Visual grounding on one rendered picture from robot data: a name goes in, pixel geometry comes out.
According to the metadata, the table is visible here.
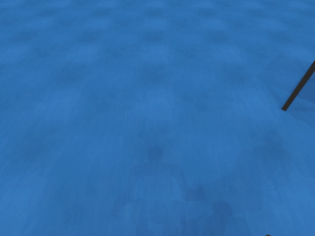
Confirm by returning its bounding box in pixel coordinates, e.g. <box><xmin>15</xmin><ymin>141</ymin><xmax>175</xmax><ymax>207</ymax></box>
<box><xmin>282</xmin><ymin>60</ymin><xmax>315</xmax><ymax>111</ymax></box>

